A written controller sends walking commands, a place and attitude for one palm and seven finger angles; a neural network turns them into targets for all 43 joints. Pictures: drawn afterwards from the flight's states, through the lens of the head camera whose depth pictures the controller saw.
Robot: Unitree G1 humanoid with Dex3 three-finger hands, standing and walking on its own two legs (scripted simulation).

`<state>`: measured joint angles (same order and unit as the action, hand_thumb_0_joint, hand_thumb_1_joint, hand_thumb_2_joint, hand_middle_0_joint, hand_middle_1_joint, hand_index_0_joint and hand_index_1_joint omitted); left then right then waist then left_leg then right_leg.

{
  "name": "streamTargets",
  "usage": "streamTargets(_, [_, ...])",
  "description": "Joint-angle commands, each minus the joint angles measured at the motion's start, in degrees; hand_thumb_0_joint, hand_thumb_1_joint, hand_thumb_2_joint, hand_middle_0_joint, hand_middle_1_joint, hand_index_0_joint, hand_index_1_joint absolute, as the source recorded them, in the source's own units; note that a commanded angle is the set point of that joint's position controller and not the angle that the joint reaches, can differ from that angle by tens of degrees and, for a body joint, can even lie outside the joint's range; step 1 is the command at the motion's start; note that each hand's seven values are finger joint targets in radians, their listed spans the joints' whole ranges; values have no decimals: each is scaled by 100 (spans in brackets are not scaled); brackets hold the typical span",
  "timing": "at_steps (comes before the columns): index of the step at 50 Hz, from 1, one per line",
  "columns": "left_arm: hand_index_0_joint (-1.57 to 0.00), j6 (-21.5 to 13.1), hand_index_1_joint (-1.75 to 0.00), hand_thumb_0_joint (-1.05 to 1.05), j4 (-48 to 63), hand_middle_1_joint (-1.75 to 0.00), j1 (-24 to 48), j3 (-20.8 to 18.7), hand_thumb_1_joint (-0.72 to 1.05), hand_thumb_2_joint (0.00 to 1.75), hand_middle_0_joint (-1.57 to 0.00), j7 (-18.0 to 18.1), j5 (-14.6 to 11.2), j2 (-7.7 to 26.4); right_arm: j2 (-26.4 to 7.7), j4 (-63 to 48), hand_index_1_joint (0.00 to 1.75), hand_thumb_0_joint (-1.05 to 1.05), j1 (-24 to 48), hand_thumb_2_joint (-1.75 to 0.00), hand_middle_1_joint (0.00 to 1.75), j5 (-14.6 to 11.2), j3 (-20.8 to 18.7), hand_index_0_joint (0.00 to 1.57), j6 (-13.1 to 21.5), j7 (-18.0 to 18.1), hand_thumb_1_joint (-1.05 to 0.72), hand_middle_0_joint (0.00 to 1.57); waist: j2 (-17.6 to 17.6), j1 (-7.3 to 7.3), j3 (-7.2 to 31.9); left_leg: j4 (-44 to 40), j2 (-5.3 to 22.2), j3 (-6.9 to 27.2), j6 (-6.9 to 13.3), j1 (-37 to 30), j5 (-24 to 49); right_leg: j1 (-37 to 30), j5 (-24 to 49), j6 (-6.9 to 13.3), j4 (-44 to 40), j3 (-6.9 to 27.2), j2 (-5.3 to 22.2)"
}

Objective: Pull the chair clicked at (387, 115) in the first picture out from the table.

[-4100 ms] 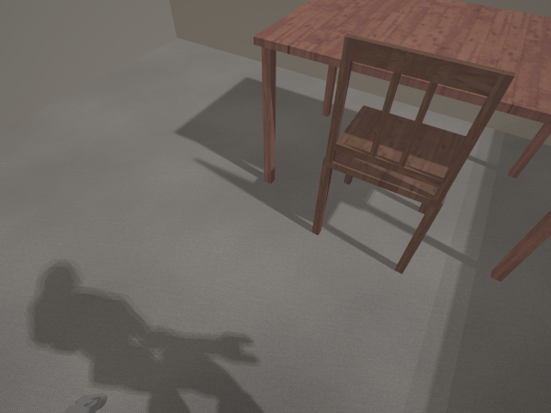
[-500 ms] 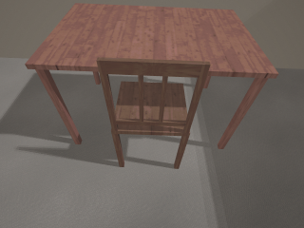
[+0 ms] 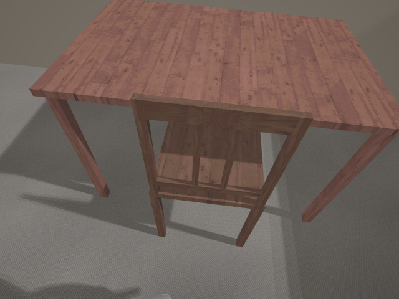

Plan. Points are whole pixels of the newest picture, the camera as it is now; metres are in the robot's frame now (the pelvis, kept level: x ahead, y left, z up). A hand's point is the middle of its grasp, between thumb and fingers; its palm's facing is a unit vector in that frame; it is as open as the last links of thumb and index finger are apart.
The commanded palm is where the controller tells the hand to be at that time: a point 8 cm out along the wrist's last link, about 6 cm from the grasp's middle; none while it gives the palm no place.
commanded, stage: come to a stop and stand still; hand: left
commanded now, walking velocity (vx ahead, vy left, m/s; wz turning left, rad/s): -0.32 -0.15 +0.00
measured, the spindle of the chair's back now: (196, 157) +0.50 +0.06 -0.08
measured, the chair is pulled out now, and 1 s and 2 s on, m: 0.00 0.00 0.00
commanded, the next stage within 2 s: look again from close up in 0.98 s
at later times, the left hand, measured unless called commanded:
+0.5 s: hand out of the picture +0.08 +0.16 -0.15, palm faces +0.02 -0.96 -0.27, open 7.4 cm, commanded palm none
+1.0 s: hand out of the picture +0.02 +0.16 -0.16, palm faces +0.06 -0.98 -0.20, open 7.4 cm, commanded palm none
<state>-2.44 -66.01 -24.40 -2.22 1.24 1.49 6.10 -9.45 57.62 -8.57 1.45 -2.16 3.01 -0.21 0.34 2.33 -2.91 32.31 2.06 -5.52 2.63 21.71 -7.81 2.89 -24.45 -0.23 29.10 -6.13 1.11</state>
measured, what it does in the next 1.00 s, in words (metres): steps on the spot: right foot, then left foot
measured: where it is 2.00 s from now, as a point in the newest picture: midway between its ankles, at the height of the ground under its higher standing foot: outside the picture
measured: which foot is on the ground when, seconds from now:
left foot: down 0.00-0.44, up 0.46-0.70, down 0.72-1.00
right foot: down 0.00-0.00, up 0.02-0.38, down 0.40-1.00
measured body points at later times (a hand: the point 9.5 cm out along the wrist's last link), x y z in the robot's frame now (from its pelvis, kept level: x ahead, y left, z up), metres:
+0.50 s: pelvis +0.04 -0.03 +0.01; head +0.05 -0.05 +0.46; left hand +0.08 +0.21 -0.13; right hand +0.07 -0.26 -0.16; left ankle +0.06 +0.09 -0.72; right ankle +0.03 -0.13 -0.73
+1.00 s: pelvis +0.01 -0.01 +0.02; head +0.02 -0.02 +0.47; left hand +0.01 +0.21 -0.14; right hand +0.02 -0.23 -0.15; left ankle +0.00 +0.11 -0.73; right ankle +0.03 -0.13 -0.73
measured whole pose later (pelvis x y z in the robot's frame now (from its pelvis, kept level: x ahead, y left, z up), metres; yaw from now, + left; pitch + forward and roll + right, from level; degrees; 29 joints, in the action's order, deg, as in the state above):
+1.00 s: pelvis +0.01 -0.01 +0.02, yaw +0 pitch -1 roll +1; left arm 0.9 -64.9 -15.3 -1.3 1.9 1.2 8.5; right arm -7.8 64.3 -16.4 0.6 -0.4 -0.7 1.8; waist 0.2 0.9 -0.5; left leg 22.4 0.2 -2.8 -0.2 8.1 -13.4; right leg 12.6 -12.0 0.2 25.6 -3.0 2.1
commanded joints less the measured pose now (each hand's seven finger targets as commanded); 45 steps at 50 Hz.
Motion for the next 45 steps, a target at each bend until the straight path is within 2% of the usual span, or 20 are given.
streamTargets(1, [-20, -12, -30, 0, 423, -30, -218, -76, 90, 90, -20, 83, -56, 545, -1197, 152, 30, 0, -1631, -90, 30, -31, -188, 20, -31, 191, -90, 20, -1106, -523, 940, -1422, 2126, 2540, 1147, -2182, 2025, 2337, -1251, 272, 3707, 502, -72])
streamTargets(3, [-20, 77, -30, 0, 287, -30, 77, -59, 90, 90, -20, 99, -69, 403, -562, -19, 30, 0, -611, -90, 30, -38, -14, 20, -25, 261, -90, 20, -731, -219, 140, -1664, 1743, 1826, 995, -940, 2005, 2158, -507, 102, 3415, 827, 370])
streamTargets(4, [-20, 147, -30, 0, 218, -30, -34, -22, 90, 90, -20, 92, -68, 329, -416, -42, 30, 0, -353, -90, 30, -42, 62, 20, -16, 275, -90, 20, -566, -65, 96, -1687, 1516, 1379, 841, -690, 2340, 1852, -247, 14, 3005, 799, 403])
streamTargets(6, [-20, 263, -30, 0, 154, -30, -202, 25, 90, 90, -20, 108, -76, 321, -450, 10, 30, 0, -212, -90, 30, -68, 83, 20, -37, 289, -90, 20, -524, 21, 390, -1606, 1390, 1005, 783, -803, 2886, 1438, -121, -80, 2249, 678, 378])
streamTargets(9, [-20, 387, -30, 0, 329, -30, 37, 9, 90, 90, -20, 152, -26, 420, -552, 63, 30, 0, -336, -90, 30, -81, -56, 20, -188, 304, -90, 20, -552, -140, 540, -1479, 1399, 1004, 768, -1051, 2728, 1373, -41, -131, 1572, 499, 267])
streamTargets(14, [-20, 457, -30, 0, 652, -30, 369, -91, 90, 90, -20, 139, 7, 569, -750, -6, 30, 0, -344, -90, 30, -30, -202, 20, -328, 287, -90, 20, -744, -199, 378, -1324, 1468, 1083, 730, -951, 2570, 1423, 95, -66, 1381, 433, 145])
streamTargets(16, [-20, 430, -30, 0, 692, -30, 301, -106, 90, 90, -20, 137, -6, 584, -782, -43, 30, 0, -279, -90, 30, -28, -211, 20, -350, 266, -90, 20, -764, -106, 442, -1168, 1401, 1016, 648, -879, 2269, 1176, 401, -39, 927, 416, 141])
streamTargets(18, [-20, 373, -30, 0, 719, -30, 239, -115, 90, 90, -20, 146, 6, 659, -728, -73, 30, 0, -313, -90, 30, -56, -211, 20, -379, 238, -90, 20, -566, -44, 514, -822, 1133, 958, 389, -724, 1590, 743, 1210, -10, -38, 490, 173])
streamTargets(19, [-20, 315, -30, 0, 750, -30, 312, -119, 90, 90, -20, 164, 28, 829, -567, -89, 30, 0, -351, -90, 30, -88, -193, 20, -382, 213, -90, 20, -66, -89, 498, -500, 761, 808, 97, -580, 810, 671, 1911, 116, -570, 1000, 462])
streamTargets(21, [-20, 231, -30, 0, 891, -30, 802, -120, 90, 90, -20, 137, 11, 1325, -245, -140, 30, 0, -400, -90, 30, -132, -114, 20, -474, 150, -90, 20, 872, -304, 290, -126, -55, 266, -397, -543, -1213, 1286, 2159, 789, -1161, 2133, 1664])
streamTargets(22, [-20, 206, -30, 0, 933, -30, 924, -138, 90, 90, -20, 132, 1, 1383, -272, -124, 30, 0, -367, -90, 30, -85, -108, 20, -527, 145, -90, 20, 1087, -250, 254, 196, -76, 364, -408, -626, -1615, 1473, 2141, 994, -1356, 2205, 1745])
streamTargets(25, [-20, 178, -30, 0, 867, -30, 1081, -120, 90, 90, -20, 138, -24, 1323, -270, 67, 30, 0, -617, -90, 30, -91, -90, 20, -503, 148, -90, 20, 661, -289, 373, 525, -80, 452, -432, -512, -1507, 912, 3233, 1071, -999, 1760, 1561])
streamTargets(29, [-20, 184, -30, 0, 786, -30, 891, -177, 90, 90, -20, 143, -14, 1344, -346, 71, 30, 0, -635, -90, 30, -96, -76, 20, -481, 166, -90, 20, 785, -109, 343, 565, -92, 443, -493, -329, -1660, 518, 3816, 1100, -842, 1653, 1548])
streamTargets(31, [-20, 197, -30, 0, 744, -30, 895, -198, 90, 90, -20, 152, -18, 1352, -318, 91, 30, 0, -703, -90, 30, -103, -57, 20, -466, 180, -90, 20, 716, -107, 309, 243, -61, 429, -499, -480, -1532, 574, 3768, 1082, -797, 1663, 1569])
streamTargets(33, [-20, 216, -30, 0, 723, -30, 1049, -190, 90, 90, -20, 162, -43, 1299, -239, 224, 30, 0, -1001, -90, 30, -103, -22, 20, -420, 197, -90, 20, 724, -241, 386, -724, -35, 397, -469, -1130, -841, 825, 3365, 834, -630, 1468, 1373])
streamTargets(34, [-20, 223, -30, 0, 726, -30, 1120, -168, 90, 90, -20, 156, -69, 1172, -256, 293, 30, 0, -1150, -90, 30, -95, -6, 20, -373, 207, -90, 20, 519, -290, 403, -1137, 66, 487, -411, -1514, -250, 1064, 2941, 631, -482, 1294, 1097])
streamTargets(36, [-20, 265, -30, 0, 761, -30, 1145, -115, 90, 90, -20, 122, -84, 902, -514, 294, 30, 0, -1047, -90, 30, -62, -3, 20, -324, 222, -90, 20, -254, -152, 345, -1224, 602, 905, -193, -1357, 664, 1161, 1887, 254, -391, 839, 509])
streamTargets(37, [-20, 308, -30, 0, 709, -30, 1176, -91, 90, 90, -20, 122, -65, 867, -518, 315, 30, 0, -909, -90, 30, -67, 22, 20, -292, 216, -90, 20, -657, -109, 309, -1427, 677, 1051, -97, -1033, 633, 900, 1495, 136, -311, 649, 378])
streamTargets(40, [-20, 327, -30, 0, 525, -30, 996, -49, 90, 90, -20, 86, -53, 823, -524, 317, 30, 0, -783, -90, 30, -80, 55, 20, -279, 225, -90, 20, -503, -22, 66, -1681, 603, 1059, -50, -660, -161, 640, 1315, 104, -450, 606, 325])
streamTargets(45, [-20, 267, -30, 0, 341, -30, 797, 6, 90, 90, -20, 67, -42, 797, -420, 404, 30, 0, -954, -90, 30, -86, 79, 20, -288, 213, -90, 20, -162, -109, -139, -1747, 413, 934, -133, -706, -917, 844, 1156, 136, -818, 756, 393])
